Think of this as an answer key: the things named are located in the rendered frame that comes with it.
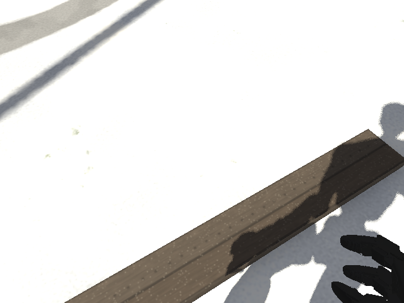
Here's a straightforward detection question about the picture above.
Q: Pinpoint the right robot hand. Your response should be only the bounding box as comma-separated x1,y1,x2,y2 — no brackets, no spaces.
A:
331,235,404,303

